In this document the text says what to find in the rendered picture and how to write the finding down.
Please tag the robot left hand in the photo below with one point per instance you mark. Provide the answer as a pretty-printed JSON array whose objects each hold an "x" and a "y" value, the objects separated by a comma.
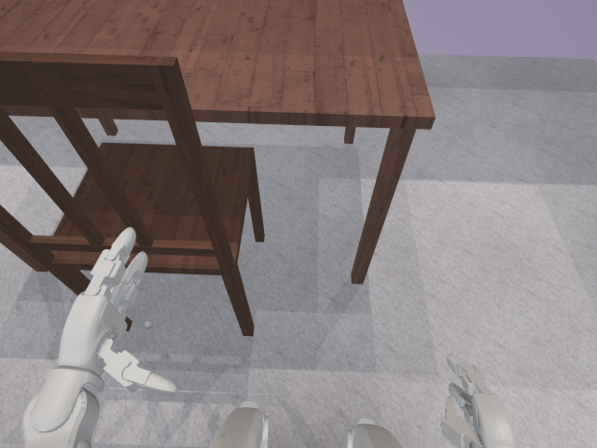
[{"x": 100, "y": 310}]

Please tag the right robot thigh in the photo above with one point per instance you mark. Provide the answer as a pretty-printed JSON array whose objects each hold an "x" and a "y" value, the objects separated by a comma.
[{"x": 369, "y": 436}]

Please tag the table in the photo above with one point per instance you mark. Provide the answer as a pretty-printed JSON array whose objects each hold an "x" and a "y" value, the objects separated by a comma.
[{"x": 345, "y": 63}]

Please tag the robot right hand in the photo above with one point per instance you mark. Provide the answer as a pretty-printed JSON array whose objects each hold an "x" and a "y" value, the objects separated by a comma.
[{"x": 484, "y": 411}]

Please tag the left robot thigh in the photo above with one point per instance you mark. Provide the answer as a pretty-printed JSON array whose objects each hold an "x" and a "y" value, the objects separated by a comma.
[{"x": 244, "y": 428}]

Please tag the robot left forearm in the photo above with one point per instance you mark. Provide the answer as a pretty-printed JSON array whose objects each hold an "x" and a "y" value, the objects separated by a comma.
[{"x": 65, "y": 412}]

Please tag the robot thigh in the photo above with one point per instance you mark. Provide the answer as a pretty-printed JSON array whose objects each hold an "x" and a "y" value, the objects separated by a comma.
[
  {"x": 244, "y": 428},
  {"x": 369, "y": 436}
]

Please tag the chair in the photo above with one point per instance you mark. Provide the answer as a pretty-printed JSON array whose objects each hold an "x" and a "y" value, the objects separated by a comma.
[{"x": 186, "y": 202}]

